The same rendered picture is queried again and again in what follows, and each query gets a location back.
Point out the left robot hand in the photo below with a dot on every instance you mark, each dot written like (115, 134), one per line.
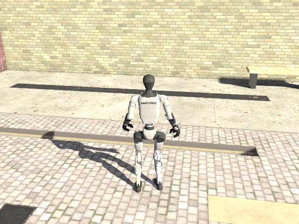
(124, 127)

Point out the robot right upper arm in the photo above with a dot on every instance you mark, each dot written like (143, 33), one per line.
(166, 105)

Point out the right robot shin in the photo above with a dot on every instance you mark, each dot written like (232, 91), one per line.
(158, 169)

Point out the robot right forearm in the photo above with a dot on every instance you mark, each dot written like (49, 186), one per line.
(173, 123)

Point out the humanoid robot torso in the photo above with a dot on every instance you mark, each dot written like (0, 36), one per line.
(149, 113)

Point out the right robot hand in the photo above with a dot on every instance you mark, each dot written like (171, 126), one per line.
(177, 132)

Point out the robot left forearm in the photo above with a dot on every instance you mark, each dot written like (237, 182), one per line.
(126, 121)

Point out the robot left upper arm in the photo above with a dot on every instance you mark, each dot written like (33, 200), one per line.
(131, 107)

